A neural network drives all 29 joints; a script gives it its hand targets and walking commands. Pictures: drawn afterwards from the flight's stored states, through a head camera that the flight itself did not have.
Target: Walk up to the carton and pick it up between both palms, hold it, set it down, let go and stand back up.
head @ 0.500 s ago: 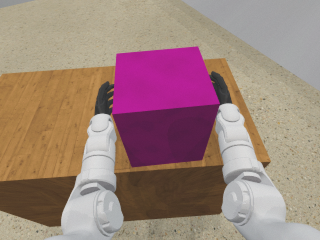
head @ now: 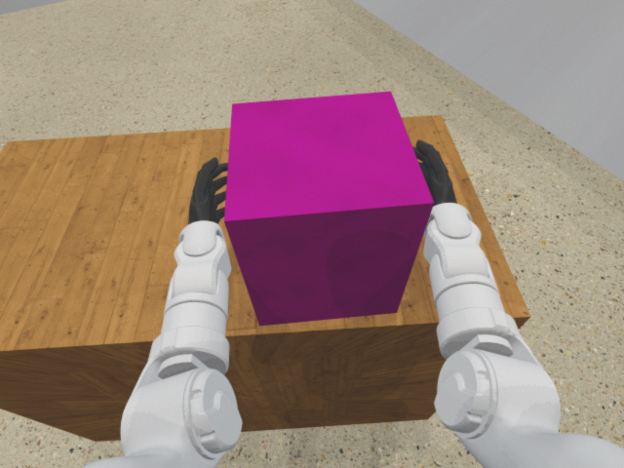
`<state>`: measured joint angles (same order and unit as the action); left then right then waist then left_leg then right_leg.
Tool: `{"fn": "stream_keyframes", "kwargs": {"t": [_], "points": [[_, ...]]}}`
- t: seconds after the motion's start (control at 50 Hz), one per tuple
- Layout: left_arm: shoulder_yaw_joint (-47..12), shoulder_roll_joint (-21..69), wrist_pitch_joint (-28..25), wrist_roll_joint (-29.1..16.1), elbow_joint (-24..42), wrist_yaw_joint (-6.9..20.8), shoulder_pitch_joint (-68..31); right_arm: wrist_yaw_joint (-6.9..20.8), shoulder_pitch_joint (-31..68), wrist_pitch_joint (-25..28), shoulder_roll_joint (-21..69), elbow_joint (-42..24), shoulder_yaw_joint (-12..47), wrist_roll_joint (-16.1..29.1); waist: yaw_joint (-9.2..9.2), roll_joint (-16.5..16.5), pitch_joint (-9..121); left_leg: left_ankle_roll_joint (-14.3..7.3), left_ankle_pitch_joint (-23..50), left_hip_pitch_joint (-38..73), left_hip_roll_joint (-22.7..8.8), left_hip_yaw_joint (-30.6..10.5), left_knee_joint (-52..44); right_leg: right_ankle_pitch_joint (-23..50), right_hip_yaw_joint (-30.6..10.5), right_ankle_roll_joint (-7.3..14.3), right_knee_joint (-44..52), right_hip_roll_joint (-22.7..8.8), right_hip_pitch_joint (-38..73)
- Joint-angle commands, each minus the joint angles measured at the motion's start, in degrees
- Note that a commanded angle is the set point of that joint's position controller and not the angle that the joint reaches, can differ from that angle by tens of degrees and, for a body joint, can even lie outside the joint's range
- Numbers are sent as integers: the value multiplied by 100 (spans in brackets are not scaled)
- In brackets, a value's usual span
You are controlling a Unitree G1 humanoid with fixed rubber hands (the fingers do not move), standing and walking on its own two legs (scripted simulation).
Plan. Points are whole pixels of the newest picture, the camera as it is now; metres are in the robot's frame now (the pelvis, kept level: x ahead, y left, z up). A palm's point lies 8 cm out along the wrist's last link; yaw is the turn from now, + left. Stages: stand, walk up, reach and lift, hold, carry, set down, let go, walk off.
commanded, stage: reach and lift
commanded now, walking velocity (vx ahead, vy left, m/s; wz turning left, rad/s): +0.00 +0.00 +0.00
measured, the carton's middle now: (320, 216) +0.44 -0.03 +0.06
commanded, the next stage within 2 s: none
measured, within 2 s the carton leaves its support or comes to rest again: leaves its support in 0.54 s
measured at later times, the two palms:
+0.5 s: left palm (205, 225) +0.42 +0.12 +0.09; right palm (438, 205) +0.41 -0.18 +0.10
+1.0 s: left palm (187, 208) +0.40 +0.13 +0.14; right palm (447, 182) +0.40 -0.17 +0.15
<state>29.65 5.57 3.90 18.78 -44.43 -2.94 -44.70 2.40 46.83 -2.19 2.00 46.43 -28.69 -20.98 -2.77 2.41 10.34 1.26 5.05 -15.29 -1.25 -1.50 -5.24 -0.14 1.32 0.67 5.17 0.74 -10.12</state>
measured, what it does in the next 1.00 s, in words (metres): stands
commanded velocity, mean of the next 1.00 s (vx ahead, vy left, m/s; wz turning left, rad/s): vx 0.00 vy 0.00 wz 0.00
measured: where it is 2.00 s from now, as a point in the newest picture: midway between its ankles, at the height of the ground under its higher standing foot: outside the picture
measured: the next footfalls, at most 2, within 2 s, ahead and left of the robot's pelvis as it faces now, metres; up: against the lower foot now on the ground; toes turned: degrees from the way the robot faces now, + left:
none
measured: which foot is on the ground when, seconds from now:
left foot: down 0.00-1.00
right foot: down 0.00-1.00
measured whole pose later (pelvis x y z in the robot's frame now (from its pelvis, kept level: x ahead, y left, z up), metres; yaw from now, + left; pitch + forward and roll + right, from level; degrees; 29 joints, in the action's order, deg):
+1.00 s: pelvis -0.02 +0.00 +0.00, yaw +1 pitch +9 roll +0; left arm 26.9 4.1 16.9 16.9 -37.3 -4.5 -45.4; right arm -0.7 50.4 -10.6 0.1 47.1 -21.2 -15.6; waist -4.7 1.7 8.8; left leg 1.2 5.7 -9.2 -1.2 -1.8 -5.2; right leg 0.1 2.6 0.8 5.1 0.8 -3.7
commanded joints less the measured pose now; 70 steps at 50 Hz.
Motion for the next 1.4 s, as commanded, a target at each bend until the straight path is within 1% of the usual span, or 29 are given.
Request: {"fn": "stream_keyframes", "kwargs": {"t": [0.0,0.1,0.16,0.2,0.26,0.32,0.38,0.46,0.58,0.64,0.7,0.74,0.8,0.86,0.92,1.0,1.1,1.16,1.22,1.38], "points": [[-1567,2377,-69,8,-24,745,-2775,577,2380,-5,2591,203,1424,-87,44,-262,2681,-370,1280,1008,343,180,-175,3114,172,-413,-379,321,1533],[-1564,2383,-91,17,-72,729,-2813,560,2372,1,2605,209,1417,-84,42,-269,2704,-395,1265,935,338,183,-189,3132,161,-401,-389,312,1571],[-1620,2480,-188,-8,-14,701,-2955,540,2456,114,2689,128,1461,-65,38,-264,2899,-416,1388,938,341,207,-174,3290,171,-375,-424,300,1681],[-1710,2616,-337,-50,91,669,-3152,524,2604,307,2802,31,1552,-45,35,-253,3174,-422,1600,1003,350,244,-141,3554,191,-346,-491,286,1824],[-1863,2836,-609,-163,188,619,-3526,476,2947,678,2957,-81,1799,-15,25,-262,3599,-449,1934,1045,361,305,-105,4144,190,-316,-687,236,2130],[-1940,2874,-772,-267,159,603,-3753,417,3187,911,2957,-113,2006,17,-16,-319,3769,-466,1926,924,357,317,-161,4462,170,-332,-862,192,2459],[-2009,2867,-850,-382,144,607,-3922,388,3361,1024,2889,-152,2168,91,-57,-338,3864,-455,1851,944,336,305,-180,4430,163,-349,-940,195,2509],[-2164,2891,-835,-512,182,598,-4087,400,3593,1046,2771,-296,2318,208,-110,-318,4006,-388,1855,1283,292,257,-51,4025,204,-345,-901,238,2226],[-2519,2971,-498,-667,456,526,-4409,490,3903,719,2679,-431,2422,513,-171,-168,4173,-223,1848,2027,235,156,336,3056,322,-284,-725,319,1350],[-2666,2978,-194,-718,701,456,-4620,539,4039,433,2677,-406,2406,701,-181,-67,4143,-157,1764,2324,216,113,549,2517,358,-232,-652,336,896],[-2696,2948,158,-750,960,373,-4811,567,4218,128,2702,-366,2344,845,-188,-27,4030,-152,1610,2497,201,81,710,2078,364,-189,-624,330,584],[-2589,2912,369,-745,1136,356,-4766,557,4258,-35,2752,-428,2330,878,-217,-87,3964,-215,1633,2529,212,71,700,2185,344,-202,-635,317,720],[-2341,2757,604,-657,1347,434,-4566,511,4149,-213,2754,-532,2257,830,-258,-111,3806,-288,1762,2475,259,67,489,2667,307,-240,-640,306,1249],[-2152,2547,780,-548,1406,528,-4365,490,3967,-363,2668,-494,2154,766,-234,-93,3421,-305,1656,2386,285,59,303,2685,282,-256,-557,296,1493],[-2042,2427,904,-516,1471,611,-4189,477,3849,-462,2623,-548,2172,753,-217,-112,3143,-344,1585,2319,303,70,164,2796,254,-289,-536,296,1667],[-2090,2403,1025,-598,1703,672,-4185,424,3935,-527,2633,-787,2387,870,-210,-167,3115,-381,1601,2283,318,93,70,3036,218,-313,-611,294,1940],[-2377,2454,1181,-803,2116,664,-4348,296,4185,-603,2725,-1204,2826,1177,-210,-249,3340,-431,1557,2254,314,102,66,3183,157,-329,-792,258,2218],[-2540,2469,1313,-912,2309,648,-4394,206,4271,-698,2756,-1387,3039,1374,-199,-262,3357,-447,1443,2268,298,90,114,3054,118,-328,-860,234,2223],[-2626,2438,1484,-971,2440,644,-4372,122,4293,-831,2752,-1501,3158,1534,-181,-258,3226,-453,1287,2346,276,72,194,2758,86,-324,-863,215,2072],[-2684,2297,1963,-1010,2693,692,-4199,-49,4179,-1203,2589,-1614,3213,1825,-179,-124,2775,-381,1167,2802,228,67,473,2021,43,-295,-726,201,1487]]}}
